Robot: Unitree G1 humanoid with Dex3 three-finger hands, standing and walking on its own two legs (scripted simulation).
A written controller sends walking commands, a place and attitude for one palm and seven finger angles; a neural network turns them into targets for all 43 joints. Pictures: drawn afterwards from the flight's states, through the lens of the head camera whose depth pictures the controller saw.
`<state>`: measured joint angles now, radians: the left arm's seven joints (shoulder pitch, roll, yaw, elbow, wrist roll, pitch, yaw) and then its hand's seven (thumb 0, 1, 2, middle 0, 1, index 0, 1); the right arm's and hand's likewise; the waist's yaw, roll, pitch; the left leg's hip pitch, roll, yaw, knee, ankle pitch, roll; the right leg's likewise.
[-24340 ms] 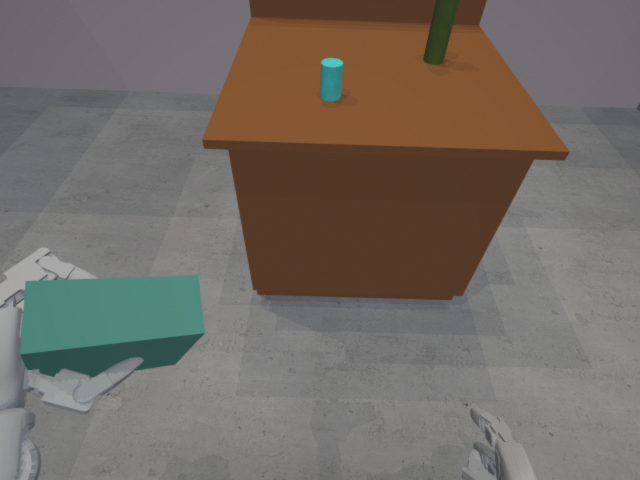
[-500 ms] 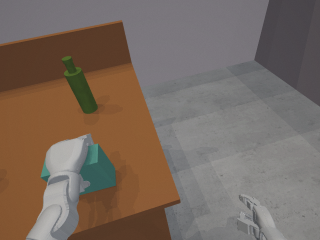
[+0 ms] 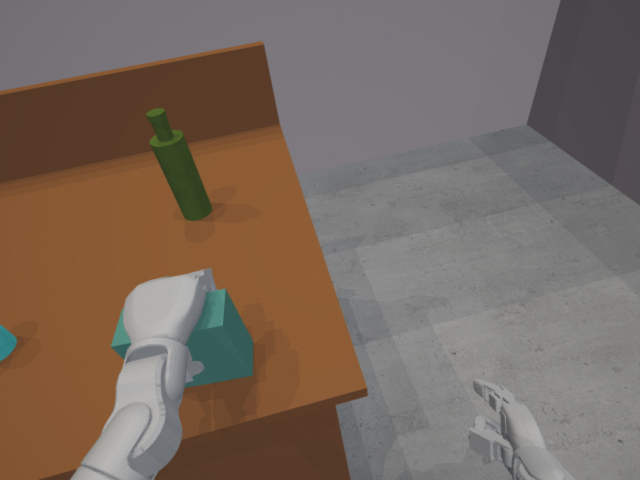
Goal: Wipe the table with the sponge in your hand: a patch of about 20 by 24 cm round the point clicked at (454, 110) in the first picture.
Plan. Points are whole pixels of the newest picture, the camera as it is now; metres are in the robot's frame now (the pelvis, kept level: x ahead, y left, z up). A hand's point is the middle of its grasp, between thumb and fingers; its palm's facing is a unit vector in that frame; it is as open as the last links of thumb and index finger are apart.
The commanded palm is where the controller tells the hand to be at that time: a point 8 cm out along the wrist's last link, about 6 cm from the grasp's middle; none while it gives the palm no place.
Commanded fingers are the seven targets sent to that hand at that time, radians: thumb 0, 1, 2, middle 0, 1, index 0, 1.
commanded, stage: slide across to the third lane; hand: left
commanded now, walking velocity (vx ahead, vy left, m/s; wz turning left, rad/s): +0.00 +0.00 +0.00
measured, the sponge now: (196, 351) +0.27 +0.22 +0.03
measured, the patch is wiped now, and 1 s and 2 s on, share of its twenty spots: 0.85 0.90 0.90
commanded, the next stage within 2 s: wipe forward along the third lane in 1.24 s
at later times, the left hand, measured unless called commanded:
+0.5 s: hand (219, 322) +0.28 +0.17 +0.08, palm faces +0.04 -0.05 -1.00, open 9.7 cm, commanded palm +0.25 +0.14 +0.12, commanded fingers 0.00 0.10 1.30 -1.20 -1.60 -1.20 -1.60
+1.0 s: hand (222, 320) +0.29 +0.17 +0.08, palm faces +0.02 -0.05 -1.00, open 9.7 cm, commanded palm +0.26 +0.14 +0.12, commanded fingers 0.00 0.10 1.30 -1.20 -1.60 -1.20 -1.60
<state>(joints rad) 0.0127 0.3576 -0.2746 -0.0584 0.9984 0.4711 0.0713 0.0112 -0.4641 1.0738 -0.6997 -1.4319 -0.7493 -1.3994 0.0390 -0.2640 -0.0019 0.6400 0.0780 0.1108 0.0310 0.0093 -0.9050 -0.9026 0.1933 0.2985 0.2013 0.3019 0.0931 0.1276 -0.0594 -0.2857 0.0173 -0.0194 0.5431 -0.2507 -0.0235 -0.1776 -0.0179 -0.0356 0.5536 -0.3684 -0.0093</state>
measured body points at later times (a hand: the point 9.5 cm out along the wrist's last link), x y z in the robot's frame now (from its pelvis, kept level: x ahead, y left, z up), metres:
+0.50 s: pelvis -0.02 -0.01 +0.00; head -0.05 -0.07 +0.44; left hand +0.27 +0.17 +0.13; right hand +0.22 -0.20 -0.09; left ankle +0.02 +0.14 -0.73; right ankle -0.05 -0.11 -0.73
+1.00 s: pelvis -0.03 -0.01 +0.00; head -0.06 -0.08 +0.44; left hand +0.28 +0.17 +0.13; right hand +0.20 -0.22 -0.11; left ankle +0.02 +0.14 -0.73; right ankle -0.05 -0.11 -0.73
